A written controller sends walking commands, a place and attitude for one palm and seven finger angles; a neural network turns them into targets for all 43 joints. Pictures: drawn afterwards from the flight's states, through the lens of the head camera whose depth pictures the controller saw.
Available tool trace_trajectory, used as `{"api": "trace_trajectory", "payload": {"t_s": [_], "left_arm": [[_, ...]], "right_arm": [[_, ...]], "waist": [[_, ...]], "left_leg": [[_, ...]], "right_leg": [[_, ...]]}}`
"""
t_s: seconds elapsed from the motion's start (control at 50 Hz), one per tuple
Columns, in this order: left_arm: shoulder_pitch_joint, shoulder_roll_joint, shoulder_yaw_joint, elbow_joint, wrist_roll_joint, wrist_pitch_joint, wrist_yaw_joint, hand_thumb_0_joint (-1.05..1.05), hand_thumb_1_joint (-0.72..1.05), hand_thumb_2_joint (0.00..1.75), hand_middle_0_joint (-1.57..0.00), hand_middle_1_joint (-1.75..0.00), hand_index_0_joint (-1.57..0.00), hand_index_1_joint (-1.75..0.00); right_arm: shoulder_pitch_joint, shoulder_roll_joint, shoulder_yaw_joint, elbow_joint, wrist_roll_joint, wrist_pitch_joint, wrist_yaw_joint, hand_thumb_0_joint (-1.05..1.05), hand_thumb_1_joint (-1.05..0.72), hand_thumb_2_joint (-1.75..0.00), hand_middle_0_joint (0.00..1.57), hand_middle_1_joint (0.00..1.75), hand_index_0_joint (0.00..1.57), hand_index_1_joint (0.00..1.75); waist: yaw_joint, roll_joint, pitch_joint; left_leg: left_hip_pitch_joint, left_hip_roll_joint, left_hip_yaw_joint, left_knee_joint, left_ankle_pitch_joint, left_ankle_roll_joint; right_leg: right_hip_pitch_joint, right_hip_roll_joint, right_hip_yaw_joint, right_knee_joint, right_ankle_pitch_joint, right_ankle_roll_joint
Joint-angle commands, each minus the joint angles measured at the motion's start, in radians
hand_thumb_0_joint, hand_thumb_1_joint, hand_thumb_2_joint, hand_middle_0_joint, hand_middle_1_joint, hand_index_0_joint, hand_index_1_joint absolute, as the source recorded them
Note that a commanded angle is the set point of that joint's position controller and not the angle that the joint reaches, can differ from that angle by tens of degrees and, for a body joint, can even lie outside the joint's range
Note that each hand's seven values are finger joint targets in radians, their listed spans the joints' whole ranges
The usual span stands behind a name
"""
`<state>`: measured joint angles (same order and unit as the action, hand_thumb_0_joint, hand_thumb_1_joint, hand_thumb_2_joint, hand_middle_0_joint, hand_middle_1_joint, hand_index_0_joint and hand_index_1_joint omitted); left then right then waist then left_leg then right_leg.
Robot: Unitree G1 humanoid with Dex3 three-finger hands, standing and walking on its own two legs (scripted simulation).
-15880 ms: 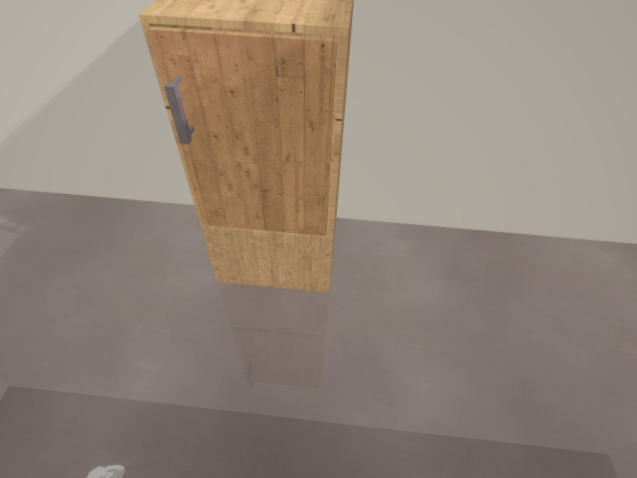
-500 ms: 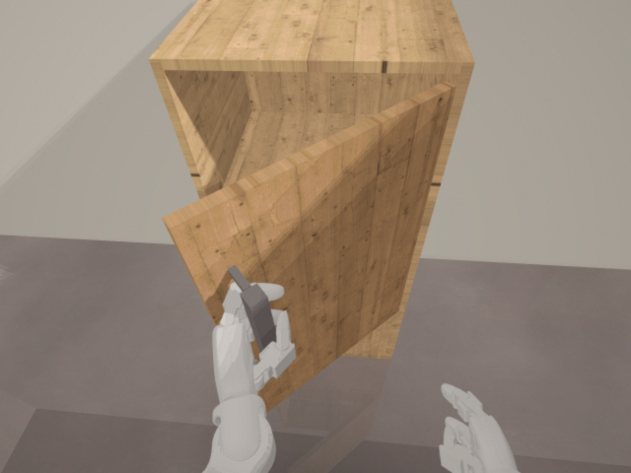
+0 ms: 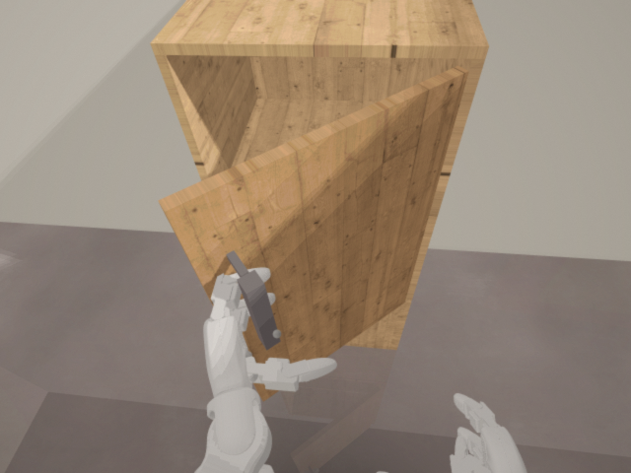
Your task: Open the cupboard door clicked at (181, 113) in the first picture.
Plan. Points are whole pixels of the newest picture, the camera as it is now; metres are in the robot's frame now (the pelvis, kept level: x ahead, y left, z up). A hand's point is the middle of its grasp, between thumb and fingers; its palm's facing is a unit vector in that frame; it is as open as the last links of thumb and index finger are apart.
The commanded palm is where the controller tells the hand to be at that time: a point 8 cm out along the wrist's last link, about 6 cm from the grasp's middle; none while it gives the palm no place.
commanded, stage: open thumb and fingers to let go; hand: left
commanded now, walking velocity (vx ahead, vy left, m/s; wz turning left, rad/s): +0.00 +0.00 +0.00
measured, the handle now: (253, 302) +0.32 +0.09 +0.05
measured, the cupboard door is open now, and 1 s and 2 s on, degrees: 41 44 43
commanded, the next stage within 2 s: slide the hand sideways off the handle in 0.26 s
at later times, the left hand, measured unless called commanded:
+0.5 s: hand (271, 353) +0.25 +0.06 +0.05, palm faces -0.08 -1.00 -0.04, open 15.8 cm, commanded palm +0.24 +0.08 +0.06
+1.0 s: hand (257, 381) +0.22 +0.07 +0.06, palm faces -0.17 -0.99 +0.02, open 16.1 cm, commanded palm +0.20 +0.14 +0.06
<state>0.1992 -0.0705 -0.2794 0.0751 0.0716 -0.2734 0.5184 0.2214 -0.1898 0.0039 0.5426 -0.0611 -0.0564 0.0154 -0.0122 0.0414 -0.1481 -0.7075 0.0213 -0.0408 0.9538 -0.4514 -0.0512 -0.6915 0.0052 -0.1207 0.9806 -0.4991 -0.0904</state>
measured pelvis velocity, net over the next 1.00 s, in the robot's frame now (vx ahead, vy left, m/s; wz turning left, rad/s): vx -0.01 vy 0.05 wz -0.04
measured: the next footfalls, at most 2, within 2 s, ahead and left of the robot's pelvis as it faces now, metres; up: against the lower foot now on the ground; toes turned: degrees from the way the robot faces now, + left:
none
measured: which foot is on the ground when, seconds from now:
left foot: down 0.00-1.00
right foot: down 0.00-1.00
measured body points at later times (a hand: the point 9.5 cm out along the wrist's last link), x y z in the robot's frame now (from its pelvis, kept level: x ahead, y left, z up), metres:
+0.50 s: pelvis -0.01 +0.03 -0.01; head +0.03 +0.01 +0.44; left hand +0.25 +0.12 +0.06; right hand +0.17 -0.18 -0.10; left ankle +0.01 +0.16 -0.68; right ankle +0.00 -0.06 -0.68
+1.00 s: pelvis -0.01 +0.05 -0.01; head +0.03 +0.04 +0.44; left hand +0.22 +0.13 +0.06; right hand +0.16 -0.17 -0.09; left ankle +0.01 +0.16 -0.68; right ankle +0.00 -0.06 -0.68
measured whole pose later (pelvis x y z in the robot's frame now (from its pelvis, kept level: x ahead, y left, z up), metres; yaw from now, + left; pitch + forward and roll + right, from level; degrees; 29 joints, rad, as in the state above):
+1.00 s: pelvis -0.01 +0.05 -0.01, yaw -2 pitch +11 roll +0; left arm 0.37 0.04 -0.34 -0.14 0.04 -0.28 0.13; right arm 0.27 -0.20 0.04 0.39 -0.01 -0.02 0.03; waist -0.01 0.03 -0.12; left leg -0.74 0.01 0.01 1.05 -0.50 0.01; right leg -0.73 -0.01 -0.07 1.04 -0.51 -0.03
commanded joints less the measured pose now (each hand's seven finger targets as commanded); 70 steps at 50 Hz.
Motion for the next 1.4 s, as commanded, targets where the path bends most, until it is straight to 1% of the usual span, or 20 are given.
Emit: {"api": "trace_trajectory", "payload": {"t_s": [0.0,0.06,0.08,0.22,0.34,0.36,0.38,0.4,0.44,0.46,0.5,0.54,0.58,0.64,0.72,0.8,0.88,1.02,1.2,1.38], "left_arm": [[-0.146,-0.154,-0.049,-0.226,0.028,-0.062,0.02,0.0,-0.5,0.3,-0.24,-0.85,-0.24,-0.85],[-0.169,-0.152,-0.041,-0.21,0.022,-0.058,0.027,0.0,-0.5,0.3,-0.22,-0.7,-0.22,-0.7],[-0.186,-0.159,-0.047,-0.218,0.024,-0.057,0.032,0.0,-0.5,0.3,-0.21,-0.65,-0.21,-0.65],[-0.227,-0.206,-0.082,-0.173,0.039,-0.026,0.049,0.0,-0.5,0.3,-0.15,-0.3,-0.15,-0.3],[-0.309,-0.223,-0.091,-0.161,0.038,-0.009,0.06,0.0,-0.5,0.3,-0.15,-0.3,-0.15,-0.3],[-0.318,-0.1,-0.304,-0.189,0.142,-0.052,-0.148,0.0,-0.5,0.3,-0.15,-0.3,-0.15,-0.3],[-0.337,-0.04,-0.231,-0.237,0.103,-0.098,-0.261,0.0,-0.5,0.3,-0.15,-0.3,-0.15,-0.3],[-0.329,-0.007,-0.223,-0.27,0.078,-0.122,-0.347,0.0,-0.5,0.3,-0.15,-0.3,-0.15,-0.3],[-0.302,0.009,-0.202,-0.29,0.008,-0.142,-0.478,0.0,-0.5,0.3,-0.15,-0.3,-0.15,-0.3],[-0.273,-0.015,-0.195,-0.292,-0.036,-0.136,-0.507,0.0,-0.5,0.3,-0.15,-0.3,-0.15,-0.3],[-0.266,-0.04,-0.168,-0.284,-0.094,-0.109,-0.501,0.0,-0.5,0.3,-0.15,-0.3,-0.15,-0.3],[-0.249,-0.026,-0.115,-0.273,-0.108,-0.087,-0.453,0.0,-0.5,0.3,-0.15,-0.3,-0.15,-0.3],[-0.246,-0.001,-0.08,-0.275,-0.084,-0.073,-0.4,0.0,-0.5,0.3,-0.15,-0.3,-0.15,-0.3],[-0.202,0.016,-0.063,-0.301,-0.039,-0.07,-0.347,0.0,-0.5,0.3,-0.15,-0.3,-0.15,-0.3],[-0.091,0.021,-0.067,-0.322,-0.022,-0.068,-0.338,0.0,-0.5,0.3,-0.15,-0.3,-0.15,-0.3],[-0.017,0.054,-0.044,-0.367,-0.019,-0.066,-0.342,0.0,-0.5,0.3,-0.15,-0.3,-0.15,-0.3],[0.061,0.068,-0.035,-0.41,-0.028,-0.068,-0.358,0.0,-0.5,0.3,-0.15,-0.3,-0.15,-0.3],[0.159,0.096,-0.012,-0.493,-0.055,-0.09,-0.405,0.0,-0.5,0.3,-0.15,-0.3,-0.15,-0.3],[0.353,0.179,0.103,-0.537,-0.111,-0.096,-0.475,0.0,-0.5,0.3,-0.15,-0.3,-0.15,-0.3],[0.458,0.237,0.19,-0.591,-0.177,-0.145,-0.565,0.0,-0.5,0.3,-0.15,-0.3,-0.15,-0.3]], "right_arm": [[-0.075,-0.074,-0.028,-0.162,0.006,-0.058,-0.002,0.0,-0.9,-0.9,0.2,0.3,0.2,0.3],[-0.082,-0.074,-0.024,-0.162,0.006,-0.06,0.0,0.0,-0.9,-0.9,0.2,0.3,0.2,0.3],[-0.089,-0.073,-0.023,-0.164,0.006,-0.06,0.0,0.0,-0.9,-0.9,0.2,0.3,0.2,0.3],[-0.103,-0.072,-0.021,-0.164,0.01,-0.053,0.011,0.0,-0.9,-0.9,0.2,0.3,0.2,0.3],[-0.107,-0.077,-0.023,-0.157,0.011,-0.049,0.016,0.0,-0.9,-0.9,0.2,0.3,0.2,0.3],[-0.036,-0.121,-0.026,-0.139,0.019,-0.047,0.026,0.0,-0.9,-0.9,0.2,0.3,0.2,0.3],[-0.027,-0.108,-0.034,-0.162,0.023,-0.049,0.022,0.0,-0.9,-0.9,0.2,0.3,0.2,0.3],[-0.032,-0.114,-0.034,-0.178,0.029,-0.05,0.018,0.0,-0.9,-0.9,0.2,0.3,0.2,0.3],[-0.026,-0.111,-0.031,-0.204,0.044,-0.057,0.008,0.0,-0.9,-0.9,0.2,0.3,0.2,0.3],[-0.029,-0.106,-0.027,-0.223,0.054,-0.062,0.003,0.0,-0.9,-0.9,0.2,0.3,0.2,0.3],[-0.043,-0.107,-0.02,-0.242,0.067,-0.07,-0.004,0.0,-0.9,-0.9,0.2,0.3,0.2,0.3],[-0.047,-0.113,-0.019,-0.248,0.067,-0.069,-0.011,0.0,-0.9,-0.9,0.2,0.3,0.2,0.3],[-0.047,-0.116,-0.017,-0.253,0.063,-0.063,-0.01,0.0,-0.9,-0.9,0.2,0.3,0.2,0.3],[-0.042,-0.113,-0.021,-0.269,0.055,-0.054,-0.002,0.0,-0.9,-0.9,0.2,0.3,0.2,0.3],[-0.037,-0.108,-0.018,-0.288,0.055,-0.041,0.009,0.0,-0.9,-0.9,0.2,0.3,0.2,0.3],[-0.035,-0.11,-0.018,-0.305,0.055,-0.027,0.011,0.0,-0.9,-0.9,0.2,0.3,0.2,0.3],[-0.027,-0.106,-0.014,-0.318,0.054,-0.019,0.009,0.0,-0.9,-0.9,0.2,0.3,0.2,0.3],[-0.022,-0.108,-0.016,-0.328,0.054,-0.024,-0.001,0.0,-0.9,-0.9,0.2,0.3,0.2,0.3],[-0.002,-0.112,-0.027,-0.342,0.06,-0.023,-0.012,0.0,-0.9,-0.9,0.2,0.3,0.2,0.3],[-0.007,-0.11,-0.043,-0.336,0.068,-0.035,-0.026,0.0,-0.9,-0.9,0.2,0.3,0.2,0.3]], "waist": [[-0.018,-0.133,-0.189],[-0.019,-0.151,-0.174],[-0.015,-0.121,-0.185],[-0.013,-0.081,-0.18],[-0.023,-0.103,-0.182],[-0.115,-0.129,-0.108],[-0.08,-0.106,-0.18],[-0.068,-0.05,-0.225],[-0.068,-0.053,-0.246],[-0.065,-0.064,-0.225],[-0.063,-0.088,-0.17],[-0.05,-0.128,-0.137],[-0.038,-0.117,-0.131],[-0.019,-0.098,-0.176],[-0.001,-0.075,-0.171],[0.01,-0.101,-0.163],[0.002,-0.099,-0.125],[-0.004,-0.055,-0.134],[0.013,-0.094,-0.167],[0.006,-0.082,-0.155]], "left_leg": [[0.088,-0.049,0.017,-0.052,0.185,0.063],[0.081,-0.05,0.017,-0.051,0.16,0.062],[0.086,-0.051,0.02,-0.051,0.159,0.062],[0.114,-0.043,0.017,-0.064,0.18,0.064],[0.116,-0.039,0.005,-0.064,0.168,0.064],[0.125,-0.043,0.013,-0.048,0.176,0.088],[0.112,-0.045,0.011,-0.035,0.192,0.091],[0.122,-0.047,0.016,-0.027,0.207,0.092],[0.136,-0.047,0.012,-0.028,0.193,0.091],[0.131,-0.047,0.009,-0.035,0.17,0.09],[0.116,-0.044,0.0,-0.054,0.106,0.087],[0.093,-0.043,-0.005,-0.066,0.051,0.081],[0.085,-0.042,-0.005,-0.076,0.027,0.078],[0.094,-0.042,0.001,-0.071,0.077,0.077],[0.09,-0.038,0.006,-0.078,0.11,0.073],[0.076,-0.037,0.008,-0.078,0.121,0.073],[0.063,-0.037,0.017,-0.07,0.11,0.073],[0.059,-0.037,0.015,-0.041,0.133,0.071],[0.02,-0.042,0.024,-0.005,0.205,0.072],[-0.036,-0.046,0.026,0.043,0.177,0.066]], "right_leg": [[0.165,-0.048,0.134,-0.213,0.374,0.088],[0.146,-0.047,0.134,-0.221,0.319,0.089],[0.142,-0.046,0.136,-0.22,0.308,0.087],[0.101,-0.018,0.082,-0.185,0.262,0.062],[0.077,-0.01,0.068,-0.176,0.219,0.059],[0.026,-0.02,0.107,-0.17,0.304,0.065],[0.074,-0.027,0.109,-0.149,0.348,0.058],[0.096,-0.029,0.119,-0.128,0.374,0.053],[0.1,-0.029,0.119,-0.129,0.347,0.053],[0.091,-0.025,0.113,-0.139,0.306,0.055],[0.055,-0.017,0.099,-0.159,0.189,0.059],[0.031,-0.014,0.092,-0.172,0.095,0.063],[0.02,-0.013,0.083,-0.162,0.06,0.06],[0.039,-0.012,0.078,-0.131,0.119,0.054],[0.06,-0.008,0.074,-0.116,0.164,0.047],[0.081,-0.005,0.077,-0.113,0.18,0.046],[0.074,-0.003,0.082,-0.119,0.188,0.051],[0.052,0.0,0.08,-0.09,0.221,0.054],[0.11,0.002,0.098,-0.075,0.344,0.063],[0.102,-0.009,0.136,-0.072,0.367,0.08]]}}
